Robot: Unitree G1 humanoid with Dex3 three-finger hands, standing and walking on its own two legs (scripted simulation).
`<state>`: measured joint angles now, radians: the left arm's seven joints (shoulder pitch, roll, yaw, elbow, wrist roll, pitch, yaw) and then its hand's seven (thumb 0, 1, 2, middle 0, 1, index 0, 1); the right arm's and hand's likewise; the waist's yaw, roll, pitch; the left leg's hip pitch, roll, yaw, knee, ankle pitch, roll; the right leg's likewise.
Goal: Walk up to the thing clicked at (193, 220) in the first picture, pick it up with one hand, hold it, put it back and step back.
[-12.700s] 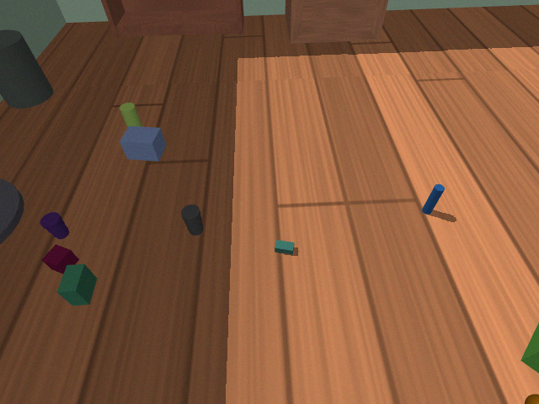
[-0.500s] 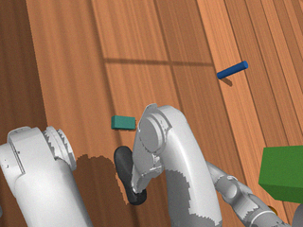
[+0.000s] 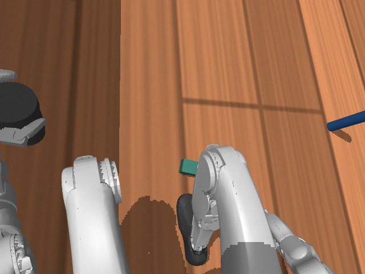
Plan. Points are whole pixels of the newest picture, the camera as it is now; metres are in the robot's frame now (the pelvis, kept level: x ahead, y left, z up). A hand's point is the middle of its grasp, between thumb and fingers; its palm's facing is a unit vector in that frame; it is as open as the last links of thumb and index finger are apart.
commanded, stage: settle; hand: left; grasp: from the side
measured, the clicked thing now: (20, 119) +0.41 +0.31 -0.12
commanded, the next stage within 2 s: lift in 1.16 s
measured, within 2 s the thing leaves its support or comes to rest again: neither
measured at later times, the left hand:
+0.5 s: hand (10, 83) +0.43 +0.29 -0.01, palm faces +0.29 -0.96 -0.06, open 10.8 cm
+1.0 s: hand (7, 73) +0.43 +0.29 +0.02, palm faces +0.30 -0.95 -0.05, open 10.8 cm
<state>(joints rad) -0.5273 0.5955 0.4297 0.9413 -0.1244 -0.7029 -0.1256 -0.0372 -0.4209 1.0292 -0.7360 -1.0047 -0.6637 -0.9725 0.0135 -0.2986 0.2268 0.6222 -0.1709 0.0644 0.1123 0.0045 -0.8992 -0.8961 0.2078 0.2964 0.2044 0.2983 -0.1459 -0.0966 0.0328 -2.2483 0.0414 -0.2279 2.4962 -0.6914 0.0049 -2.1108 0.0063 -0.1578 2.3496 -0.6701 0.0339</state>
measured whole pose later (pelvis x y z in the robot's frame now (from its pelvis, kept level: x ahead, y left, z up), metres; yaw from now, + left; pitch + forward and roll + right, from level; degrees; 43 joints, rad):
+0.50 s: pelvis +0.01 -0.01 +0.03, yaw +4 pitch +31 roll -7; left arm -0.58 0.48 0.47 0.87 -0.14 -0.60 -0.20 -0.03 -0.43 1.04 -0.74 -1.01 -0.67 -0.98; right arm 0.06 -0.29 0.09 0.67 -0.10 0.05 0.07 0.01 -0.91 -0.90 0.21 0.30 0.20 0.30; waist -0.13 -0.02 -0.07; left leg -2.21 0.04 -0.15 2.37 -0.70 -0.02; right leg -2.13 -0.02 -0.10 2.29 -0.71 0.00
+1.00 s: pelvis +0.01 -0.01 +0.05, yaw +6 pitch +32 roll -5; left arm -0.60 0.44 0.46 0.89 -0.11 -0.58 -0.19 -0.02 -0.46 1.08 -0.74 -1.02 -0.67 -1.00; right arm 0.08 -0.28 0.05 0.69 -0.09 0.02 0.05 0.01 -0.91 -0.90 0.20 0.30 0.20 0.30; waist -0.12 -0.01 -0.11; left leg -2.16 0.05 -0.11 2.28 -0.69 -0.01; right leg -2.09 -0.02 -0.07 2.23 -0.70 0.00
